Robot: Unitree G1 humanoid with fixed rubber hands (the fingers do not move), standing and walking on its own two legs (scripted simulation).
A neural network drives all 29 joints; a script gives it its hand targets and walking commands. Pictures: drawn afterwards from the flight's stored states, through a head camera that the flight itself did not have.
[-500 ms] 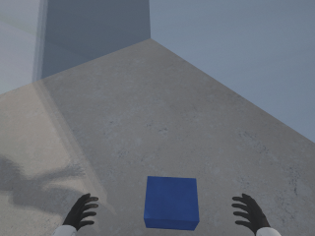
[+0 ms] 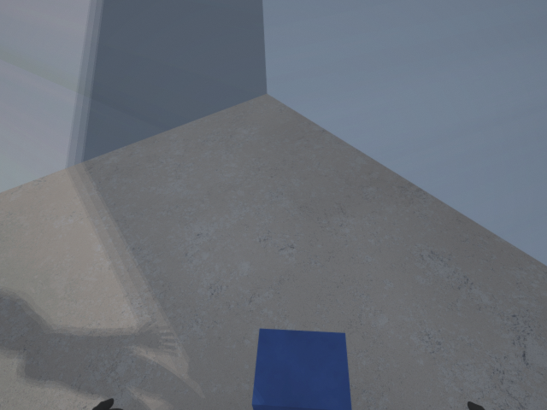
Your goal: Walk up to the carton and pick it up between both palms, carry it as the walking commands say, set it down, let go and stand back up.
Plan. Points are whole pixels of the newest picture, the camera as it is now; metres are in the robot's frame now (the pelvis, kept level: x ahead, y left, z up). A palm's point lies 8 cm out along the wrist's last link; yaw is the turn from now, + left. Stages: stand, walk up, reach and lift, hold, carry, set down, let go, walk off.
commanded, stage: stand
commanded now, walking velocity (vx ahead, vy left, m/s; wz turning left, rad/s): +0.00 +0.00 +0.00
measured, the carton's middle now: (300, 378) +0.39 -0.03 -0.67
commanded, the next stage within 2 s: none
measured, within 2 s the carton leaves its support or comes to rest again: neither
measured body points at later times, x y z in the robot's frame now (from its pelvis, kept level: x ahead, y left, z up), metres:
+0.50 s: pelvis -0.02 -0.01 +0.01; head -0.04 -0.02 +0.45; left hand +0.04 +0.28 -0.12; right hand +0.06 -0.30 -0.13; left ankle -0.03 +0.10 -0.74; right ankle -0.01 -0.12 -0.74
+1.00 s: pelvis -0.03 -0.01 +0.01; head -0.05 -0.02 +0.46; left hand +0.01 +0.28 -0.12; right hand +0.03 -0.30 -0.13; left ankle -0.03 +0.10 -0.74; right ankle -0.01 -0.12 -0.74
